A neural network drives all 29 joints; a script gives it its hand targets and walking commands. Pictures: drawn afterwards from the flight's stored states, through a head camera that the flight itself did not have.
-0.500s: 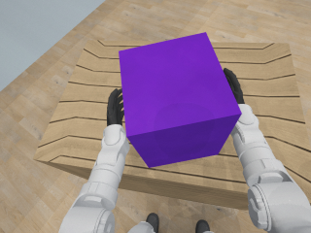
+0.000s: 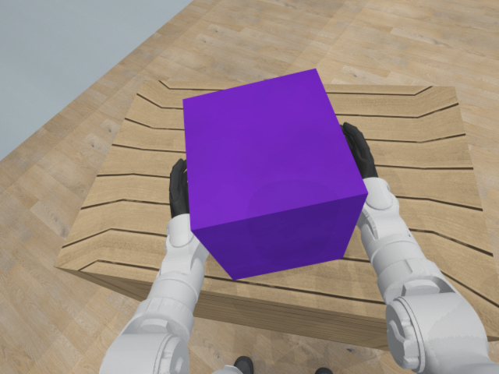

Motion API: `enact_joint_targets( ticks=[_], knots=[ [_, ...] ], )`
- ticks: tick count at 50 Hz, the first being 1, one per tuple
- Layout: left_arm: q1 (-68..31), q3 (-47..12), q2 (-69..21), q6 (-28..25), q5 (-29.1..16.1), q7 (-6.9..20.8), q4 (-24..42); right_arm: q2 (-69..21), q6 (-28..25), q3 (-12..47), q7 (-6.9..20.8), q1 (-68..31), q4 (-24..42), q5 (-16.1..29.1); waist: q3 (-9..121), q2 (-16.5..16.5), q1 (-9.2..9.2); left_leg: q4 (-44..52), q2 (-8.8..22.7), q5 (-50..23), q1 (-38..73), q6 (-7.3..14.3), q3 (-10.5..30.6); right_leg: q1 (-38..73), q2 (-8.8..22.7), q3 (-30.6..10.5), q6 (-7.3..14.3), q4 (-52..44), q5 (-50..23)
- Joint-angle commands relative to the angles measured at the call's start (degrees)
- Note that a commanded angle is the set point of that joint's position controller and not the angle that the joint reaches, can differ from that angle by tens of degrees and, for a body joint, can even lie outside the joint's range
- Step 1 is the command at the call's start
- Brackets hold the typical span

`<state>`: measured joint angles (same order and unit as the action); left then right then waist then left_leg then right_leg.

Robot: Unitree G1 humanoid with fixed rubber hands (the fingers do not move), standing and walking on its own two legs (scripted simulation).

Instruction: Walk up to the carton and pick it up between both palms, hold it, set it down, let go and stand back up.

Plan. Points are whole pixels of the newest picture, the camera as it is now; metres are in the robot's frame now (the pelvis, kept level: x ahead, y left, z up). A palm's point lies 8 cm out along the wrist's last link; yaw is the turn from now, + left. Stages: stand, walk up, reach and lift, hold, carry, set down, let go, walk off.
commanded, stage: reach and lift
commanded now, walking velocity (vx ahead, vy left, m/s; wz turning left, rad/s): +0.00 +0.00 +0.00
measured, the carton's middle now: (270, 186) +0.41 +0.05 +0.01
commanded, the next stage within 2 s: none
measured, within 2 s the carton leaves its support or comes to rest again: leaves its support in 0.44 s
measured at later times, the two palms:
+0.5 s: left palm (182, 210) +0.35 +0.19 +0.02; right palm (360, 170) +0.45 -0.09 +0.03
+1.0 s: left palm (174, 211) +0.34 +0.19 +0.04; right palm (366, 167) +0.43 -0.09 +0.06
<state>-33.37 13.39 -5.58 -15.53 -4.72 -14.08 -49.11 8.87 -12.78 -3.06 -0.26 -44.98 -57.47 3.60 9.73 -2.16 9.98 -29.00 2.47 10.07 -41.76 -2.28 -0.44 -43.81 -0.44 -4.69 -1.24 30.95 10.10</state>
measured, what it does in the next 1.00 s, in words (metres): stands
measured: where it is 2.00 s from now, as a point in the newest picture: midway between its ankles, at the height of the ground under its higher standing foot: outside the picture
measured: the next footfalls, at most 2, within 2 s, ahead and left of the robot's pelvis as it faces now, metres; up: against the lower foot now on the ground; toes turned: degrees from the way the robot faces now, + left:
none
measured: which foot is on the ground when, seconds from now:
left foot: down 0.00-1.00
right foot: down 0.00-1.00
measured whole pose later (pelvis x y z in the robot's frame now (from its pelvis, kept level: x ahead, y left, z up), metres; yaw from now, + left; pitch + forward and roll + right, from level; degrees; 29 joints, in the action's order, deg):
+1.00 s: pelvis -0.01 +0.00 +0.00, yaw +0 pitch +19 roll +1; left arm -30.3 11.8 -5.6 -19.3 -4.7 -15.0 -50.0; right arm 10.3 -16.2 4.7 -3.8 -43.8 -59.4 3.6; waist 12.6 -3.0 10.0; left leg -29.0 2.5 10.0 -38.1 -2.3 -0.4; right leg -40.1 -0.4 -4.7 -1.2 31.0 9.9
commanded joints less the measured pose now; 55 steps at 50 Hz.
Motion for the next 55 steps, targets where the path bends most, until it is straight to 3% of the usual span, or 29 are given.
enact_joint_targets(
  ticks=[1,5,8,9,12,13,14,19,21,22,26,27,28,29,30,31,33,34,35,36,38,39,40,41,44,45,46,48,55],
  knots=[
    [-36.26,-22.95,-34.67,-6.10,8.20,8.38,6.69,-40.57,-2.35,16.90,6.57,-26.77,4.18,-7.99,51.82,7.60,-2.00,-1.99,-2.13,-24.48,22.17,-1.67,-2.52,27.04,-6.92,9.77,2.61,-3.27,-15.31],
    [-35.39,-23.52,-35.06,-7.09,7.09,8.64,5.12,-40.81,-2.91,17.57,6.08,-26.91,3.38,-8.62,52.92,9.87,-2.64,-1.97,-2.07,-22.96,20.38,-1.32,-2.52,28.02,-6.68,9.90,2.09,-2.56,-15.68],
    [-36.31,-26.01,-36.89,-7.57,7.00,8.48,6.64,-41.12,-4.00,18.29,5.57,-27.11,5.51,-8.04,54.12,7.69,-3.86,-2.26,-2.09,-26.67,22.34,-1.98,-1.53,27.53,-6.95,10.26,2.19,-2.60,-18.69],
    [-36.05,-25.55,-36.96,-7.81,6.61,8.66,6.07,-42.41,-3.99,20.01,5.43,-27.81,7.36,-7.17,53.99,9.67,-2.47,-2.51,-2.16,-25.94,21.37,-1.30,-2.06,28.59,-6.91,9.55,1.78,-2.75,-19.54],
    [-37.47,-25.91,-36.09,-8.82,6.89,8.98,8.04,-43.08,-5.24,20.31,4.94,-27.79,8.74,-7.87,56.68,9.79,-3.12,-2.15,-2.29,-25.02,20.24,-1.21,-1.51,30.84,-6.18,9.25,1.56,-1.97,-21.90],
    [-39.40,-25.41,-36.34,-9.87,6.56,8.75,11.65,-44.01,-5.87,22.44,4.87,-29.52,11.16,-7.11,58.49,11.25,-1.44,-2.87,-2.43,-26.47,19.17,-1.12,-1.85,32.60,-6.56,8.98,1.06,-0.88,-23.45],
    [-38.79,-27.22,-37.09,-9.66,6.02,8.61,12.44,-43.26,-6.41,22.08,4.97,-29.17,10.42,-7.31,60.83,10.58,-3.13,-2.75,-2.26,-28.58,21.39,-1.22,-1.36,30.87,-7.03,10.25,0.75,-0.91,-25.29],
    [-39.75,-28.96,-37.75,-10.47,5.27,8.21,15.04,-44.08,-7.50,24.53,4.25,-27.24,11.20,-6.63,61.56,9.88,-3.42,-2.80,-2.61,-30.44,20.14,-1.81,-1.44,33.05,-6.97,9.51,0.77,-0.54,-29.83],
    [-39.66,-27.17,-36.85,-10.33,6.30,8.18,13.92,-43.33,-8.31,22.48,4.13,-25.99,8.75,-7.57,59.07,10.65,-4.00,-2.55,-2.12,-29.46,23.03,-1.40,-1.16,29.42,-7.06,9.87,0.78,-2.16,-26.50],
    [-40.41,-27.34,-36.54,-10.70,6.34,8.33,13.54,-44.19,-8.70,24.35,4.09,-27.90,11.17,-6.96,61.46,11.24,-2.02,-3.27,-2.36,-29.82,21.83,-1.69,-1.78,31.82,-7.17,9.35,1.00,-1.27,-26.83],
    [-42.79,-27.93,-35.96,-10.51,6.04,7.85,14.67,-42.41,-9.54,22.56,4.36,-26.83,7.52,-8.14,59.62,10.12,-3.34,-2.01,-2.35,-26.54,22.16,-1.76,-1.69,29.53,-6.81,10.11,1.29,-2.28,-21.98],
    [-39.75,-29.10,-37.15,-10.29,5.22,8.11,14.41,-42.87,-9.65,22.91,4.15,-25.58,8.02,-7.87,59.30,10.91,-4.34,-2.37,-2.23,-28.40,24.28,-1.70,-1.81,28.48,-7.03,10.00,1.18,-2.46,-24.66],
    [-39.03,-30.18,-37.95,-10.44,4.72,8.02,16.07,-43.51,-10.05,24.77,4.33,-26.58,10.53,-7.14,62.57,10.67,-2.68,-2.62,-2.34,-29.17,23.80,-1.67,-1.76,29.33,-7.31,9.93,1.36,-2.29,-24.83],
    [-40.81,-29.85,-37.04,-10.16,5.34,7.78,16.76,-42.54,-10.08,24.01,4.17,-26.23,9.04,-7.11,59.66,9.66,-3.81,-1.64,-2.26,-28.72,24.83,-1.89,-1.60,29.08,-7.17,10.30,1.04,-3.12,-24.08],
    [-38.06,-27.42,-36.00,-9.67,5.53,8.13,13.89,-42.01,-10.08,24.04,4.06,-26.95,10.58,-7.35,58.63,12.72,-2.09,-1.76,-2.37,-28.47,22.92,-1.40,-2.37,30.85,-7.10,9.95,0.64,-2.44,-25.54],
    [-39.81,-28.89,-36.16,-9.51,5.36,7.85,16.07,-41.59,-9.91,24.43,4.17,-28.29,10.25,-6.76,57.25,10.69,-2.01,-0.98,-2.41,-27.76,23.47,-1.65,-1.96,29.99,-7.28,10.09,1.00,-2.88,-23.47],
    [-40.76,-28.90,-33.90,-9.87,3.61,8.73,17.58,-43.25,-9.63,25.87,3.52,-26.61,12.29,-6.38,58.76,14.07,-2.19,-1.20,-3.14,-25.41,21.07,-1.05,-3.08,34.14,-6.21,8.68,0.03,-2.35,-26.29],
    [-41.43,-29.77,-35.47,-9.25,4.05,7.90,18.60,-41.19,-9.82,24.26,3.95,-27.79,10.97,-6.30,59.27,11.14,-3.66,-0.92,-2.52,-27.47,23.45,-1.65,-1.51,31.11,-7.27,10.15,0.42,-1.95,-24.99],
    [-38.74,-29.40,-35.34,-8.84,3.92,8.14,16.19,-41.74,-9.75,25.08,3.83,-27.13,12.07,-6.21,58.55,13.08,-2.53,-0.59,-2.89,-26.46,21.85,-1.07,-1.96,32.82,-6.78,9.41,0.50,-2.40,-25.60],
    [-39.75,-30.89,-34.64,-9.00,2.44,8.59,18.55,-43.08,-9.79,26.08,3.51,-26.74,13.95,-6.19,60.84,12.72,-3.70,-1.28,-3.01,-26.12,22.33,-1.31,-2.36,32.75,-6.46,9.03,0.32,-2.42,-26.68],
    [-39.99,-29.37,-34.52,-8.69,3.01,8.58,17.15,-42.18,-9.35,26.46,3.78,-27.84,14.55,-5.70,60.04,14.21,-2.43,-0.54,-3.28,-25.85,21.59,-0.82,-2.89,33.18,-6.47,8.98,-0.26,-2.16,-26.12],
    [-41.40,-30.32,-34.85,-8.45,2.66,8.18,19.08,-41.96,-9.16,25.11,3.67,-27.61,12.16,-5.66,58.68,12.70,-4.41,-0.39,-2.96,-26.14,22.57,-1.42,-1.81,32.11,-7.08,9.74,-0.13,-2.25,-24.81],
    [-41.63,-29.74,-33.97,-8.35,2.00,8.86,18.83,-43.00,-9.07,26.80,3.25,-28.03,15.53,-4.94,59.92,14.86,-3.03,-1.50,-3.35,-27.43,22.29,-0.88,-2.93,33.55,-6.60,8.76,-0.52,-1.77,-27.73],
    [-42.65,-29.53,-34.59,-7.88,3.47,8.56,18.59,-43.01,-8.61,27.12,3.19,-28.65,13.34,-4.77,58.27,12.00,-2.53,-0.44,-3.25,-25.26,22.12,-1.35,-2.89,33.86,-6.09,8.39,-0.19,-2.48,-24.60],
    [-45.65,-29.94,-33.66,-7.39,2.97,8.69,20.78,-44.91,-8.25,26.83,3.30,-31.28,14.86,-4.28,57.54,11.99,-1.34,-0.35,-3.15,-24.28,23.98,-1.38,-3.32,32.78,-6.40,8.37,0.01,-3.12,-22.22],
    [-46.03,-30.58,-33.78,-6.84,2.77,8.61,20.59,-44.77,-7.89,26.22,2.95,-29.44,12.28,-4.09,55.95,11.90,-2.87,-0.34,-3.18,-22.98,23.18,-1.26,-2.68,33.68,-6.07,7.94,0.04,-3.44,-21.91],
    [-45.88,-29.66,-32.54,-6.41,2.17,8.70,20.05,-43.83,-7.53,25.88,3.29,-31.58,14.65,-4.14,56.36,13.15,-1.43,0.94,-3.22,-20.32,22.23,-0.98,-2.88,33.22,-6.10,8.14,-0.13,-3.80,-18.82],
    [-46.84,-31.72,-33.83,-5.54,2.30,8.48,22.59,-44.56,-7.01,25.20,2.79,-28.81,10.94,-3.68,54.87,10.48,-4.01,0.81,-3.08,-21.79,25.38,-1.71,-2.39,31.51,-6.30,8.43,0.29,-4.89,-19.79],
    [-54.71,-29.64,-30.28,-0.67,0.41,8.74,22.37,-46.11,-2.44,24.08,2.41,-36.73,14.25,-2.00,48.89,13.59,-2.90,2.46,-3.63,-12.98,22.17,-0.43,-3.21,32.55,-5.29,7.78,-0.48,-6.13,-12.25]
  ],
)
